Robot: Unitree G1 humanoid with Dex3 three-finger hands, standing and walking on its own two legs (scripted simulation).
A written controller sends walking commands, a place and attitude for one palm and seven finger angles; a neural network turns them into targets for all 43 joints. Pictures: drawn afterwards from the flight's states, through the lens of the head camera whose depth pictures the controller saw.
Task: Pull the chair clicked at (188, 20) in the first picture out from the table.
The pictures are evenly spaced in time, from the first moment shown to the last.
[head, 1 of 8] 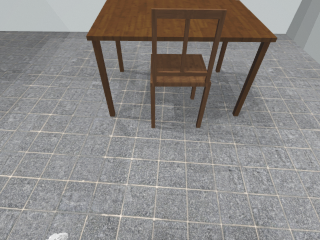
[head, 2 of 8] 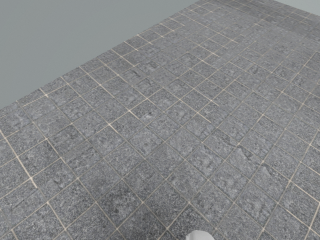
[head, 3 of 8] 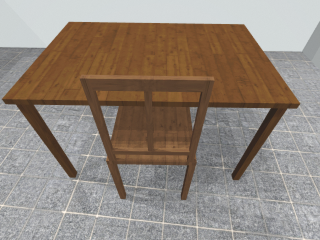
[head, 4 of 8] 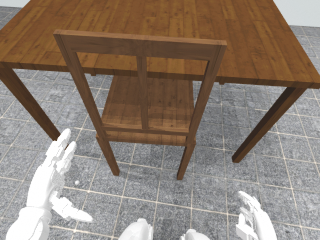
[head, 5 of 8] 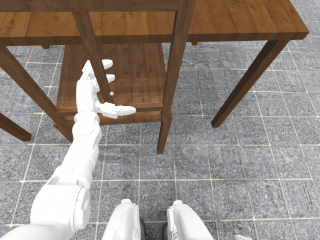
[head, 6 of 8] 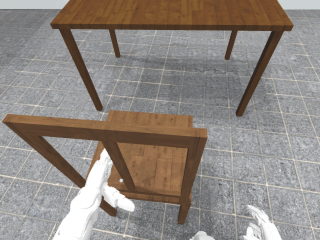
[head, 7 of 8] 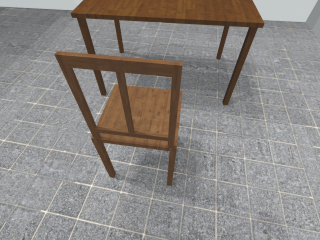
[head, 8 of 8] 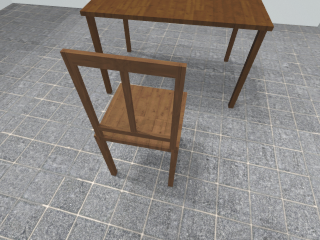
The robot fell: no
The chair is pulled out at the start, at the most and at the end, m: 0.00 0.63 0.63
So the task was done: yes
